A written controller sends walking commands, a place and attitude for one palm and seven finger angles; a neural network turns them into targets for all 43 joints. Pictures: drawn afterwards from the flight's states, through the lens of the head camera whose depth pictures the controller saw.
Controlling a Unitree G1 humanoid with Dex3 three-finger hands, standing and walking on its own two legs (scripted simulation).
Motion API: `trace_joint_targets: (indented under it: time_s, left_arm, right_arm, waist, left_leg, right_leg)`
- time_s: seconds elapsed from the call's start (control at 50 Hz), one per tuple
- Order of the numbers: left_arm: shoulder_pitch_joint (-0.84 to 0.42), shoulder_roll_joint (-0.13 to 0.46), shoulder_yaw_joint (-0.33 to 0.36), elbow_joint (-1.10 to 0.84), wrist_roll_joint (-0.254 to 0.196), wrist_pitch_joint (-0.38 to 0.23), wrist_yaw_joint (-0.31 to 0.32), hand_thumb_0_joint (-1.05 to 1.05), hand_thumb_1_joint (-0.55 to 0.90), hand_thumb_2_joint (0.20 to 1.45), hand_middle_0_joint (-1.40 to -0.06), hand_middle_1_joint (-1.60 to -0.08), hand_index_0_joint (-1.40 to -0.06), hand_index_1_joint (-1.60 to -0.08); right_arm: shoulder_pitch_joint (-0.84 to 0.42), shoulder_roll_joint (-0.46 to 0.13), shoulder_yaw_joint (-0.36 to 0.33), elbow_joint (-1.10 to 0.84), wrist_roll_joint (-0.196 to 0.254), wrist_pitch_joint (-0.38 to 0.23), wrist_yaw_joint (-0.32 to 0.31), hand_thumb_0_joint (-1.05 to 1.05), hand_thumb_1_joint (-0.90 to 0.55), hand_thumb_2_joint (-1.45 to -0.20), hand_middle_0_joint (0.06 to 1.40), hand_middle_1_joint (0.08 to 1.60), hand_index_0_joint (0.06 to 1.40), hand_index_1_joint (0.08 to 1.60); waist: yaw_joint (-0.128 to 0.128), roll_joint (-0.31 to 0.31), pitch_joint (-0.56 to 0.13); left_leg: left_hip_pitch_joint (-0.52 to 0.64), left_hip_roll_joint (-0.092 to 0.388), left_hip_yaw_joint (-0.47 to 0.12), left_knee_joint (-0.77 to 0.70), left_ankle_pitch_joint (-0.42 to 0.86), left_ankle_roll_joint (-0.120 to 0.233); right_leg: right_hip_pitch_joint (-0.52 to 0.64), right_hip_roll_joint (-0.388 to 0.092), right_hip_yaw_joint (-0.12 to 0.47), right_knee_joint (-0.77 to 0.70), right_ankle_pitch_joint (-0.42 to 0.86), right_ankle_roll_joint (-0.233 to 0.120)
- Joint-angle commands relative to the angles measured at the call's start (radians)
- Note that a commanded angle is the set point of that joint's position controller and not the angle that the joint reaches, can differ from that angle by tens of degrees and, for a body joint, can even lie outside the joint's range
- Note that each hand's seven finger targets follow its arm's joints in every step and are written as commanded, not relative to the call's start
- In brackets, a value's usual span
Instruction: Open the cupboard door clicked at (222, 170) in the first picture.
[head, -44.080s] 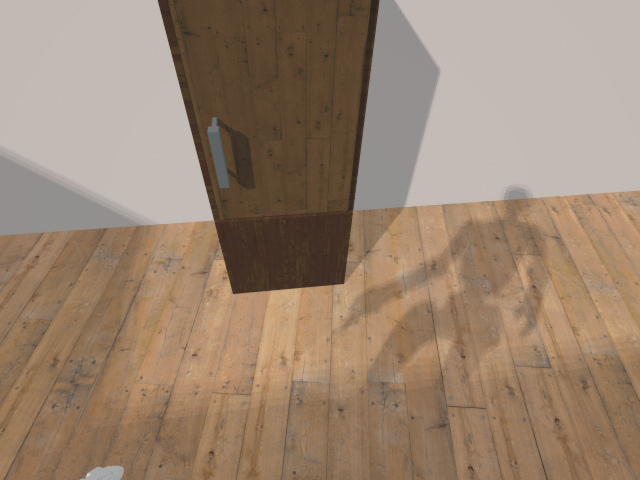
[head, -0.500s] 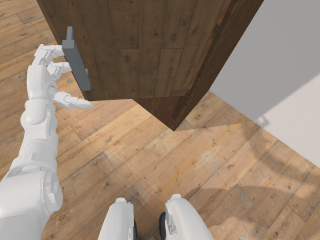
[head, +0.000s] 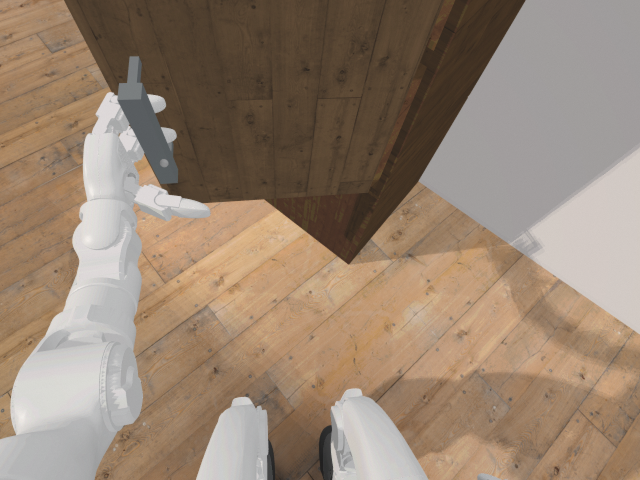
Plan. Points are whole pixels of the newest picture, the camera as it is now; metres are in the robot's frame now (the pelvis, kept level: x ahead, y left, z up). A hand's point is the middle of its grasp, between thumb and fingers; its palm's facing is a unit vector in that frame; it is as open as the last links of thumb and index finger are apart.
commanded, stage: slide the fingers in behind the handle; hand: left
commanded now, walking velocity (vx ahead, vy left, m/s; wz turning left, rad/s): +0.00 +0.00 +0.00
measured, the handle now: (153, 126) +0.55 +0.18 +0.03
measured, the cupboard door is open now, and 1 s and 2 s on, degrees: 46 46 72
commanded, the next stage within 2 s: close the thumb around the handle in 0.36 s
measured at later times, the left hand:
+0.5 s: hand (157, 163) +0.49 +0.17 +0.03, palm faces +0.07 -1.00 -0.01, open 14.0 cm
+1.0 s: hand (164, 162) +0.49 +0.17 +0.03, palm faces +0.07 -1.00 -0.02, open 6.8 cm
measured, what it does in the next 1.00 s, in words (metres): stands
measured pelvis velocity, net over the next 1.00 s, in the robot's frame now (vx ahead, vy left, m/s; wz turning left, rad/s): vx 0.00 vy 0.00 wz -0.01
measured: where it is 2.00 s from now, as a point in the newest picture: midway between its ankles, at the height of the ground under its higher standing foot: outside the picture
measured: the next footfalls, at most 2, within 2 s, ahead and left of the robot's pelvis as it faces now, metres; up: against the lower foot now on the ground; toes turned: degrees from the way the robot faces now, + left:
none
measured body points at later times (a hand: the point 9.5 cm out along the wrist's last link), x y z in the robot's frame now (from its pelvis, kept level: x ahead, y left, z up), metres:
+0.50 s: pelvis +0.00 +0.00 +0.00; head +0.15 +0.02 +0.42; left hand +0.48 +0.23 +0.03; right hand +0.04 -0.26 -0.12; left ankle +0.02 +0.09 -0.62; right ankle +0.03 -0.10 -0.62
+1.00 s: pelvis +0.00 +0.00 +0.00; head +0.15 +0.02 +0.43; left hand +0.48 +0.22 +0.03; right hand +0.04 -0.25 -0.12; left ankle +0.02 +0.09 -0.62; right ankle +0.03 -0.10 -0.62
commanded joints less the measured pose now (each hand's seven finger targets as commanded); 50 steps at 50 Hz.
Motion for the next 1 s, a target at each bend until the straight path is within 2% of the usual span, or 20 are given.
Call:
trace_joint_targets:
  time_s: [0.0,0.08,0.1,0.14,0.24,0.32,0.36,0.38,0.42,0.44,0.5,0.62,0.68,0.72,0.8,0.82,0.84,0.88,0.94,0.98]
  left_arm:
    - [-0.388,0.209,0.032,-0.199,-0.007,-0.074,0.005,0.0,-0.5,0.3,-0.3,-1.2,-0.3,-1.2]
    - [-0.383,0.245,0.054,-0.18,-0.002,-0.058,0.006,0.0,-0.5,0.3,-0.3,-1.2,-0.3,-1.2]
    - [-0.406,0.243,0.055,-0.204,-0.005,-0.064,0.003,0.0,-0.5,0.3,-0.3,-1.2,-0.3,-1.2]
    - [-0.379,0.264,0.074,-0.236,-0.013,-0.072,-0.005,0.0,-0.5,0.3,-0.3,-1.2,-0.3,-1.2]
    - [-0.36,0.192,0.018,-0.202,-0.029,-0.055,-0.033,0.0,-0.5,0.3,-0.3,-1.2,-0.3,-1.2]
    - [-0.381,0.225,0.044,-0.216,-0.034,-0.058,-0.034,0.0,-0.5,0.3,-0.3,-1.2,-0.3,-1.2]
    - [-0.412,0.194,0.014,-0.208,-0.03,-0.062,-0.033,0.0,-0.5,0.3,-0.3,-1.2,-0.3,-1.2]
    - [-0.418,0.212,0.029,-0.206,-0.029,-0.066,-0.029,0.0,-0.5,0.3,-0.3,-1.2,-0.3,-1.2]
    - [-0.41,0.229,0.038,-0.223,-0.022,-0.078,-0.026,0.0,-0.5,0.3,-0.3,-1.2,-0.3,-1.2]
    - [-0.411,0.185,0.006,-0.231,-0.025,-0.08,-0.027,0.0,-0.5,0.3,-0.3,-1.2,-0.3,-1.2]
    - [-0.382,0.193,0.018,-0.172,-0.019,-0.067,-0.02,0.0,-0.332,0.372,-0.312,-1.218,-0.312,-1.218]
    - [-0.414,0.182,0.008,-0.22,-0.01,-0.07,0.005,0.0,0.004,0.516,-0.336,-1.254,-0.336,-1.254]
    - [-0.385,0.184,0.016,-0.208,-0.006,-0.07,0.016,0.0,0.172,0.588,-0.348,-1.272,-0.348,-1.272]
    - [-0.392,0.171,0.007,-0.201,-0.002,-0.072,0.021,0.0,0.284,0.636,-0.356,-1.284,-0.356,-1.284]
    - [-0.381,0.186,0.021,-0.225,-0.004,-0.078,0.024,0.0,0.508,0.732,-0.372,-1.308,-0.372,-1.308]
    - [-0.379,0.201,0.033,-0.234,-0.003,-0.081,0.024,0.0,0.564,0.756,-0.376,-1.314,-0.376,-1.314]
    - [-0.359,0.174,0.015,-0.223,-0.006,-0.078,0.02,0.0,0.62,0.78,-0.38,-1.32,-0.38,-1.32]
    - [-0.36,0.201,0.036,-0.221,-0.011,-0.075,0.017,0.0,0.732,0.828,-0.388,-1.332,-0.388,-1.332]
    - [-0.348,0.175,0.018,-0.227,-0.014,-0.075,0.006,0.0,0.9,0.9,-0.4,-1.35,-0.4,-1.35]
    - [-0.354,0.173,0.016,-0.221,-0.018,-0.072,0.005,0.0,0.9,0.9,-0.4,-1.35,-0.4,-1.35]
  right_arm:
    - [0.163,-0.182,-0.068,-0.045,-0.005,-0.012,-0.01,0.0,-0.9,-0.9,0.2,0.3,0.2,0.3]
    - [0.152,-0.179,-0.06,-0.055,0.0,-0.007,-0.012,0.0,-0.9,-0.9,0.2,0.3,0.2,0.3]
    - [0.156,-0.178,-0.061,-0.055,-0.003,-0.011,-0.013,0.0,-0.9,-0.9,0.2,0.3,0.2,0.3]
    - [0.155,-0.177,-0.063,-0.059,0.0,-0.012,-0.014,0.0,-0.9,-0.9,0.2,0.3,0.2,0.3]
    - [0.159,-0.177,-0.066,-0.046,0.006,-0.013,-0.013,0.0,-0.9,-0.9,0.2,0.3,0.2,0.3]
    - [0.165,-0.183,-0.069,-0.042,0.006,-0.018,-0.019,0.0,-0.9,-0.9,0.2,0.3,0.2,0.3]
    - [0.158,-0.18,-0.066,-0.037,0.005,-0.02,-0.018,0.0,-0.9,-0.9,0.2,0.3,0.2,0.3]
    - [0.162,-0.183,-0.069,-0.032,0.003,-0.022,-0.019,0.0,-0.9,-0.9,0.2,0.3,0.2,0.3]
    - [0.161,-0.185,-0.068,-0.036,0.0,-0.022,-0.019,0.0,-0.9,-0.9,0.2,0.3,0.2,0.3]
    - [0.157,-0.179,-0.068,-0.039,0.0,-0.023,-0.014,0.0,-0.9,-0.9,0.2,0.3,0.2,0.3]
    - [0.164,-0.186,-0.069,-0.037,-0.001,-0.018,-0.013,0.0,-0.9,-0.9,0.2,0.3,0.2,0.3]
    - [0.159,-0.184,-0.07,-0.043,-0.002,-0.009,-0.009,0.0,-0.9,-0.9,0.2,0.3,0.2,0.3]
    - [0.158,-0.183,-0.072,-0.043,-0.003,-0.005,-0.007,0.0,-0.9,-0.9,0.2,0.3,0.2,0.3]
    - [0.155,-0.182,-0.07,-0.042,-0.004,-0.005,-0.006,0.0,-0.9,-0.9,0.2,0.3,0.2,0.3]
    - [0.156,-0.179,-0.07,-0.051,-0.004,-0.005,-0.007,0.0,-0.9,-0.9,0.2,0.3,0.2,0.3]
    - [0.154,-0.179,-0.07,-0.047,-0.005,-0.005,-0.007,0.0,-0.9,-0.9,0.2,0.3,0.2,0.3]
    - [0.152,-0.177,-0.071,-0.047,-0.003,-0.004,-0.006,0.0,-0.9,-0.9,0.2,0.3,0.2,0.3]
    - [0.155,-0.178,-0.07,-0.046,-0.003,-0.003,-0.009,0.0,-0.9,-0.9,0.2,0.3,0.2,0.3]
    - [0.157,-0.174,-0.072,-0.046,0.0,-0.004,-0.007,0.0,-0.9,-0.9,0.2,0.3,0.2,0.3]
    - [0.154,-0.176,-0.072,-0.043,0.0,-0.004,-0.01,0.0,-0.9,-0.9,0.2,0.3,0.2,0.3]
  waist:
    - [-0.009,0.1,-0.526]
    - [-0.005,0.072,-0.497]
    - [-0.01,0.082,-0.518]
    - [0.01,0.096,-0.566]
    - [-0.016,0.076,-0.49]
    - [-0.008,0.081,-0.514]
    - [-0.023,0.089,-0.489]
    - [-0.024,0.085,-0.491]
    - [-0.007,0.129,-0.53]
    - [-0.011,0.136,-0.537]
    - [-0.017,0.102,-0.493]
    - [-0.012,0.137,-0.527]
    - [-0.012,0.084,-0.524]
    - [-0.013,0.111,-0.509]
    - [-0.007,0.088,-0.531]
    - [0.001,0.109,-0.537]
    - [-0.003,0.108,-0.53]
    - [-0.003,0.071,-0.514]
    - [0.002,0.099,-0.526]
    - [-0.008,0.073,-0.51]
  left_leg:
    - [0.387,0.004,-0.081,-0.138,0.395,-0.031]
    - [0.31,-0.001,-0.065,-0.138,0.334,-0.022]
    - [0.324,0.0,-0.068,-0.134,0.349,-0.02]
    - [0.345,0.0,-0.064,-0.133,0.389,-0.024]
    - [0.346,0.006,-0.068,-0.141,0.367,-0.024]
    - [0.356,0.004,-0.069,-0.14,0.368,-0.024]
    - [0.357,0.004,-0.074,-0.138,0.35,-0.024]
    - [0.359,0.005,-0.077,-0.136,0.355,-0.024]
    - [0.402,0.006,-0.083,-0.138,0.392,-0.032]
    - [0.423,0.006,-0.086,-0.14,0.403,-0.034]
    - [0.403,0.008,-0.091,-0.14,0.394,-0.033]
    - [0.451,0.012,-0.103,-0.146,0.438,-0.045]
    - [0.423,0.012,-0.094,-0.142,0.422,-0.04]
    - [0.426,0.011,-0.096,-0.146,0.414,-0.042]
    - [0.413,0.008,-0.089,-0.145,0.415,-0.036]
    - [0.421,0.009,-0.089,-0.147,0.422,-0.04]
    - [0.427,0.009,-0.087,-0.147,0.426,-0.041]
    - [0.383,0.007,-0.077,-0.146,0.405,-0.034]
    - [0.413,0.007,-0.08,-0.149,0.421,-0.037]
    - [0.392,0.007,-0.078,-0.145,0.403,-0.033]
  right_leg:
    - [0.252,0.005,0.072,-0.127,0.32,0.015]
    - [0.297,0.002,0.088,-0.14,0.303,0.02]
    - [0.297,0.002,0.087,-0.133,0.318,0.019]
    - [0.332,0.002,0.091,-0.129,0.358,0.018]
    - [0.285,0.002,0.081,-0.144,0.332,0.02]
    - [0.289,0.001,0.083,-0.145,0.326,0.019]
    - [0.257,0.001,0.079,-0.146,0.298,0.019]
    - [0.255,0.002,0.08,-0.145,0.302,0.019]
    - [0.241,0.002,0.074,-0.132,0.311,0.014]
    - [0.232,0.003,0.068,-0.131,0.312,0.013]
    - [0.211,0.006,0.061,-0.129,0.299,0.013]
    - [0.195,0.004,0.052,-0.119,0.311,0.012]
    - [0.226,0.006,0.058,-0.127,0.318,0.016]
    - [0.202,0.005,0.057,-0.126,0.304,0.015]
    - [0.246,0.007,0.064,-0.125,0.326,0.014]
    - [0.245,0.005,0.063,-0.125,0.328,0.015]
    - [0.239,0.006,0.062,-0.128,0.331,0.015]
    - [0.277,0.004,0.07,-0.134,0.341,0.018]
    - [0.267,0.005,0.066,-0.135,0.342,0.015]
    - [0.265,0.005,0.07,-0.139,0.336,0.018]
